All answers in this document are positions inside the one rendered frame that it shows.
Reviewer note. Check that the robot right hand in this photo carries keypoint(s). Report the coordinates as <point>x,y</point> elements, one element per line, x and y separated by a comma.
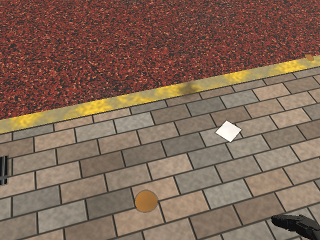
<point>301,224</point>

